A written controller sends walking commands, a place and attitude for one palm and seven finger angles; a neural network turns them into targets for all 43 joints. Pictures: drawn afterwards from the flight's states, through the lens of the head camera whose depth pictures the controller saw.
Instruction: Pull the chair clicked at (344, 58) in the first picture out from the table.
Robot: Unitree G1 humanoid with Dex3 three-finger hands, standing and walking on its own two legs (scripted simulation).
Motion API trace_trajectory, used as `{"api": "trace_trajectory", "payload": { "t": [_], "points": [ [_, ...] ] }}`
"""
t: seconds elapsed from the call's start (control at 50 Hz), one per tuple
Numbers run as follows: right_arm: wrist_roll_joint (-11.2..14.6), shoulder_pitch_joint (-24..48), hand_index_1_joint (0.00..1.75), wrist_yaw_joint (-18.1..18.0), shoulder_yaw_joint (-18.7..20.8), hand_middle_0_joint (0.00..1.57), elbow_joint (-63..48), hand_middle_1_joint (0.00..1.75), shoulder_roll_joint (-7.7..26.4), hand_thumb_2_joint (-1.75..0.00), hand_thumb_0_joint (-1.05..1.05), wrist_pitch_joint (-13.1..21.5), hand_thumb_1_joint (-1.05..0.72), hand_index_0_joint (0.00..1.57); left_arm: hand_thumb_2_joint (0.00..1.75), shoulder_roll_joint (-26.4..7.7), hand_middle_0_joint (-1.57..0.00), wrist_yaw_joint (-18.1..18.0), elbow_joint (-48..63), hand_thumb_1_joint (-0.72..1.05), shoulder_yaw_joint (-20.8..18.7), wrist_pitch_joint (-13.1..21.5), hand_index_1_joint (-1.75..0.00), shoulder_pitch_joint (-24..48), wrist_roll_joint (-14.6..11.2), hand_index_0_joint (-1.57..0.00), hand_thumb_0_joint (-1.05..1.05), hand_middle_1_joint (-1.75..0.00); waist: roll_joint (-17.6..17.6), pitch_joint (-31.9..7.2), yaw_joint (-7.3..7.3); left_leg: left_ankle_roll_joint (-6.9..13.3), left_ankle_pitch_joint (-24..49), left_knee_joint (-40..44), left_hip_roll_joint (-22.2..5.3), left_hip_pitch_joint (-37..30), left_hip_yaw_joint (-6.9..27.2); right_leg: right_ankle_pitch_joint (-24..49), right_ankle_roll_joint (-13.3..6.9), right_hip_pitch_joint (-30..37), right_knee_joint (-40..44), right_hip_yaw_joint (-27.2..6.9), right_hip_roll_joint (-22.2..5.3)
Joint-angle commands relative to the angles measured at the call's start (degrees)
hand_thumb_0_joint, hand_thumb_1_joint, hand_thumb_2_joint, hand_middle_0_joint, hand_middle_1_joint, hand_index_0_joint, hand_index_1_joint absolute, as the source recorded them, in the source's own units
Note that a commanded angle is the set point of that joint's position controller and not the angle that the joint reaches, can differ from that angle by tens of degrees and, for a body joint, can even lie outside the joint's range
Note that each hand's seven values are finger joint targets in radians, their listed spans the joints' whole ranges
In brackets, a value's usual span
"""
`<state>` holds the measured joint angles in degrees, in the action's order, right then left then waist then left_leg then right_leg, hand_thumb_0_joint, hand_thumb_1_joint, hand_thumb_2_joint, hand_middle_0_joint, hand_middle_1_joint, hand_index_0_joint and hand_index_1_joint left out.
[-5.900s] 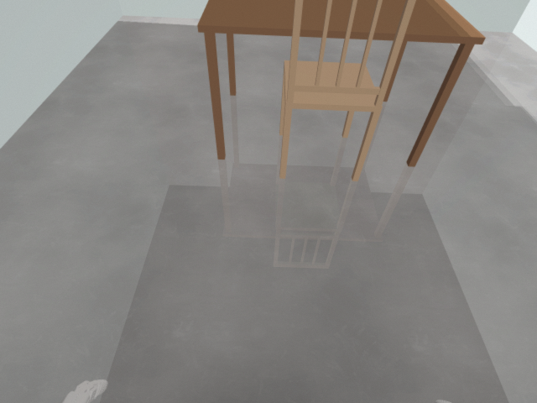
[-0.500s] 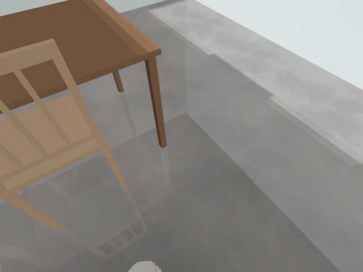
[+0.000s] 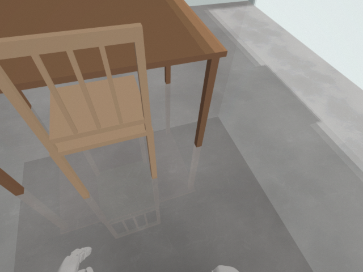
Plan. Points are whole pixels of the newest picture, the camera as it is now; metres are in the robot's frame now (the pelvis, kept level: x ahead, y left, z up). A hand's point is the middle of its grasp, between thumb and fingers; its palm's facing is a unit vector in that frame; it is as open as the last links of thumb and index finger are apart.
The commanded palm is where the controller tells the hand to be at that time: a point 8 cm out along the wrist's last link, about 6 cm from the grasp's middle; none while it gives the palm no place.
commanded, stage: turn to face it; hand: left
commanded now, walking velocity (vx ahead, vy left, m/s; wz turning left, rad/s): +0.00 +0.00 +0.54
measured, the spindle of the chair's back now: (86, 95) +0.65 +0.35 -0.05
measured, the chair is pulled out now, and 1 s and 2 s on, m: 0.00 0.00 0.00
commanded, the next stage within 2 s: take the last steps up to it in 0.40 s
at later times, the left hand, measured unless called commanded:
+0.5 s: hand out of the picture -0.03 +0.18 -0.16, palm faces +0.29 -0.92 -0.26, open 7.3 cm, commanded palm none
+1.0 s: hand out of the picture -0.01 +0.22 -0.18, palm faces +0.30 -0.94 -0.16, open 7.3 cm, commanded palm none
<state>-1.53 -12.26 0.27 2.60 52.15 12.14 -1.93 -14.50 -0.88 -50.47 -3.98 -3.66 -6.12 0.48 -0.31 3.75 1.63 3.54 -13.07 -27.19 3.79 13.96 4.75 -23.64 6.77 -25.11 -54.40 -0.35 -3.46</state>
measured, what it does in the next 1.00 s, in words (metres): steps on the spot, turning left: right foot, then left foot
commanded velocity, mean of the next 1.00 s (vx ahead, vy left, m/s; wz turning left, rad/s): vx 0.16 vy -0.04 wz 0.16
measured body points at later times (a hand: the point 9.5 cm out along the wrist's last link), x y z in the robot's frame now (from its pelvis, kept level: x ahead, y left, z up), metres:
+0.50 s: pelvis -0.03 -0.03 +0.00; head -0.01 -0.04 +0.45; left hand -0.04 +0.23 -0.14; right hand +0.09 -0.27 -0.15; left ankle -0.08 +0.11 -0.69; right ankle +0.00 -0.15 -0.74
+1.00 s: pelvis +0.02 +0.04 +0.00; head +0.02 +0.06 +0.45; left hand -0.03 +0.27 -0.16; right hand +0.03 -0.19 -0.14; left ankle -0.08 +0.09 -0.74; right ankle +0.12 -0.09 -0.67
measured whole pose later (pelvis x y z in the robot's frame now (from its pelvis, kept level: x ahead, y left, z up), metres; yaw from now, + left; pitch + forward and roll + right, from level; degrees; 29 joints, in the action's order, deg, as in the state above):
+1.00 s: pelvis +0.02 +0.04 +0.00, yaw +16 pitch -2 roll -1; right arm -1.3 -24.2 -2.0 0.7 62.0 7.1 2.6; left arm -12.1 1.1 -61.5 -3.0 -2.2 -14.4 1.3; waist -2.5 1.5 0.8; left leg 3.3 -16.1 -15.5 2.0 -2.1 -2.8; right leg -11.6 3.3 -31.7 -57.1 2.5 -5.0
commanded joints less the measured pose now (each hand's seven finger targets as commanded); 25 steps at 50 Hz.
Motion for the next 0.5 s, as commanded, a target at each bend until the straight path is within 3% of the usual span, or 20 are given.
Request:
{"api": "trace_trajectory", "payload": {
  "t": [0.0,0.06,0.1,0.12,0.14,0.16,0.18,0.2,0.22,0.26,0.32,0.38,0.48],
  "points": [
    [-0.05,-2.34,0.30,-0.96,3.86,0.20,-3.36,0.30,12.70,-0.90,0.00,0.64,-0.90,0.20,0.90,-4.07,-0.20,-0.67,6.04,0.90,-0.56,2.11,-0.30,1.78,-0.24,-0.20,0.00,-0.30,8.64,-6.72,0.80,7.45,29.50,4.29,-15.36,-8.01,18.68,-1.68,-1.03,-0.10,7.40,-0.61,1.30],
    [0.10,-1.19,0.30,-0.88,3.94,0.20,-3.60,0.30,12.35,-0.90,0.00,0.42,-0.90,0.20,0.90,-4.11,-0.20,-0.95,5.60,0.90,-0.52,2.53,-0.30,-1.13,-0.63,-0.20,0.00,-0.30,8.87,-7.80,-0.51,6.25,30.01,2.35,-13.67,-4.03,19.95,1.96,-2.14,8.09,16.63,-0.10,3.22],
    [0.62,-0.15,0.30,-0.63,3.75,0.20,-3.87,0.30,11.25,-0.90,0.00,0.37,-0.90,0.20,0.90,-5.09,-0.20,-1.19,4.92,0.90,-0.85,3.27,-0.30,-4.98,-0.61,-0.20,0.00,-0.30,6.56,-9.07,-2.65,3.05,22.57,-1.03,-10.72,1.77,18.70,11.53,-2.59,18.32,29.91,-0.31,2.13],
    [1.18,-1.24,0.30,-0.32,3.45,0.20,-3.80,0.30,8.68,-0.90,0.00,0.47,-0.90,0.20,0.90,-7.85,-0.20,-1.48,4.52,0.90,-1.35,3.91,-0.30,-6.50,-0.17,-0.20,0.00,-0.30,-0.78,-10.39,-3.08,-0.51,10.15,-6.76,-7.28,9.66,14.70,15.00,-4.45,27.67,36.03,-6.46,-5.13],
    [1.46,-1.93,0.30,-0.29,2.84,0.20,-5.12,0.30,5.05,-0.90,0.00,0.52,-0.90,0.20,0.90,-12.69,-0.20,-1.83,4.79,0.90,-2.25,4.19,-0.30,-6.85,0.68,-0.20,0.00,-0.30,-17.02,-9.74,-3.33,-5.34,-16.40,-19.81,1.34,20.94,2.46,22.25,-10.95,32.07,38.02,-21.61,-21.00],
    [0.64,-0.85,0.30,-0.51,3.71,0.20,-5.31,0.30,8.38,-0.90,0.00,0.08,-0.90,0.20,0.90,-12.79,-0.20,-1.67,5.18,0.90,-1.87,3.77,-0.30,-7.39,0.45,-0.20,0.00,-0.30,-11.88,-8.41,-3.70,-5.43,-21.91,-31.08,-0.04,18.72,1.67,24.37,-15.85,22.19,37.90,-20.88,-25.58],
    [0.47,-0.65,0.30,-0.22,4.09,0.20,-4.83,0.30,8.73,-0.90,0.00,-0.62,-0.90,0.20,0.90,-9.93,-0.20,-1.86,5.79,0.90,-1.53,3.63,-0.30,-3.72,0.38,-0.20,0.00,-0.30,-6.98,-5.27,-1.92,-5.40,-17.90,-36.93,-1.65,17.51,2.23,22.22,-16.45,17.24,38.34,-15.45,-22.04],
    [0.30,-1.37,0.30,0.14,3.94,0.20,-3.11,0.30,7.88,-0.90,0.00,-1.32,-0.90,0.20,0.90,-8.57,-0.20,-1.78,6.04,0.90,-1.26,3.67,-0.30,-1.16,0.26,-0.20,0.00,-0.30,-9.11,-3.65,-0.71,-5.70,-15.28,-39.93,-2.79,17.18,1.49,19.21,-15.15,14.80,38.72,-12.81,-18.33],
    [0.13,-2.41,0.30,0.51,3.82,0.20,-1.78,0.30,7.78,-0.90,0.00,-1.63,-0.90,0.20,0.90,-7.10,-0.20,-1.51,6.15,0.90,-0.63,3.66,-0.30,0.36,0.18,-0.20,0.00,-0.30,-8.41,-1.90,0.28,-6.16,-11.54,-42.55,-3.44,17.29,0.01,18.54,-13.93,13.56,38.18,-8.28,-14.99],
    [0.07,-3.03,0.30,0.92,3.52,0.20,-1.29,0.30,6.79,-0.90,0.00,-1.92,-0.90,0.20,0.90,-5.85,-0.20,-1.21,5.70,0.90,-0.26,3.96,-0.30,-0.53,0.28,-0.20,0.00,-0.30,-9.77,-0.01,0.34,-6.67,-7.73,-43.89,-3.89,16.94,-1.59,16.90,-12.60,11.16,38.61,-3.44,-12.56],
    [0.19,-1.65,0.30,0.98,3.08,0.20,-1.04,0.30,6.26,-0.90,0.00,-2.02,-0.90,0.20,0.90,-6.44,-0.20,-1.20,4.29,0.90,-0.38,4.05,-0.30,-4.07,0.55,-0.20,0.00,-0.30,-10.63,-0.03,-0.91,-7.26,-7.01,-39.40,-4.48,16.40,-2.84,15.40,-12.50,13.13,38.99,-2.01,-12.43],
    [0.50,2.13,0.30,0.90,2.67,0.20,-1.59,0.30,5.88,-0.90,0.00,-1.85,-0.90,0.20,0.90,-7.53,-0.20,-1.13,2.47,0.90,-0.74,4.01,-0.30,-7.85,0.96,-0.20,0.00,-0.30,-11.04,-0.35,-2.91,-7.36,-10.55,-30.93,-4.88,14.62,-4.41,18.81,-14.02,15.67,38.37,-2.32,-13.91],
    [1.20,4.48,0.30,0.45,1.30,0.20,-1.50,0.30,4.19,-0.90,0.00,-0.55,-0.90,0.20,0.90,-9.54,-0.20,-0.97,-0.08,0.90,-1.41,3.83,-0.30,-11.51,1.49,-0.20,0.00,-0.30,-11.85,-4.32,-4.46,-6.46,-14.34,-14.96,-3.38,6.83,-7.76,34.19,-15.15,19.57,32.67,-1.62,-15.19]
  ]
}}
